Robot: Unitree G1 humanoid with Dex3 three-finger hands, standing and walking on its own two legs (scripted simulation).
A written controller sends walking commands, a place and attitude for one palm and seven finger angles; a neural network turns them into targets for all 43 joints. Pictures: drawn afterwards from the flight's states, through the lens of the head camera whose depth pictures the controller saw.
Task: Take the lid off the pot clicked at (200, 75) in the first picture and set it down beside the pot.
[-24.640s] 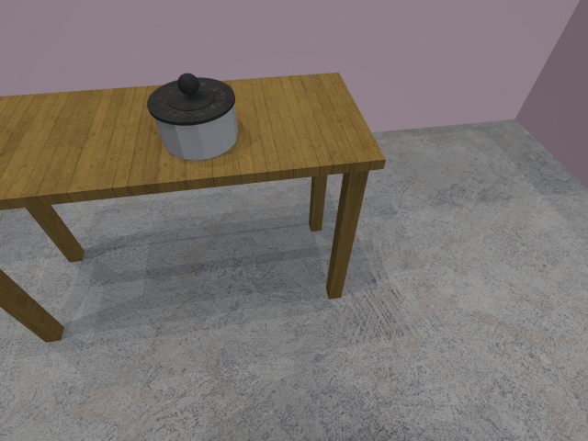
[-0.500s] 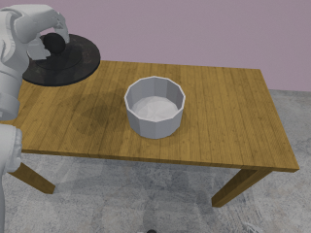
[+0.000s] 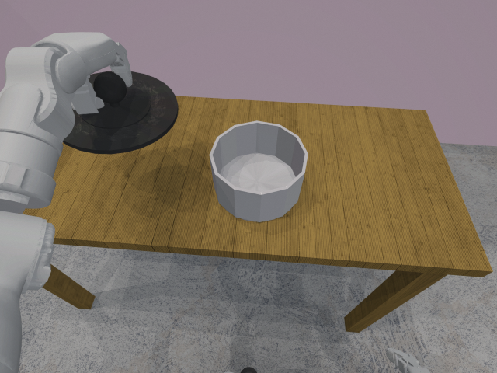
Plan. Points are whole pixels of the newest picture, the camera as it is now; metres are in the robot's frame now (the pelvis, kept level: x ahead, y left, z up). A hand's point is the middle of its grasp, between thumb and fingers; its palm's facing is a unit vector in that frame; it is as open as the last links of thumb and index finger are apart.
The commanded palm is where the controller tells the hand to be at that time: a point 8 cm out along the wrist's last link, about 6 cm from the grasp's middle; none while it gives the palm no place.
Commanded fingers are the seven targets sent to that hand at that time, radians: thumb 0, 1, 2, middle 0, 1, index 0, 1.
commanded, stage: lower the lid onto the table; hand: left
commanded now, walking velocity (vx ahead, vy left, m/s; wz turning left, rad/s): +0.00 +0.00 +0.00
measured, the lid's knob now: (110, 88) +0.49 +0.24 +0.18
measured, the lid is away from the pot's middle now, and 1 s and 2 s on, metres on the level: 0.24 0.23 0.24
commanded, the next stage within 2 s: none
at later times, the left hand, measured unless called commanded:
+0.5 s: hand (106, 110) +0.46 +0.24 +0.16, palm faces -0.34 -0.02 -0.94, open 8.1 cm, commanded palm +0.47 +0.23 +0.24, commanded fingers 0.00 0.60 1.11 -1.22 -1.11 -0.75 -0.94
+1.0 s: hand (114, 126) +0.47 +0.24 +0.13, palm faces -0.39 -0.03 -0.92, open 8.1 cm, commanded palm +0.47 +0.23 +0.21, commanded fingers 0.00 0.60 1.11 -1.22 -1.11 -0.75 -0.94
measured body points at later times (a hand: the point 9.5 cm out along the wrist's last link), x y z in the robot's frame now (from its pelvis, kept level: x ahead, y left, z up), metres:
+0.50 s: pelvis +0.00 +0.00 +0.00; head +0.05 +0.01 +0.44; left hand +0.48 +0.24 +0.21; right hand +0.08 -0.27 -0.12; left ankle +0.07 +0.01 -0.73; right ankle -0.03 -0.17 -0.73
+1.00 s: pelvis +0.01 -0.01 +0.00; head +0.07 -0.01 +0.44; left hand +0.48 +0.24 +0.18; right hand +0.08 -0.29 -0.12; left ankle +0.07 +0.01 -0.73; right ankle -0.03 -0.17 -0.73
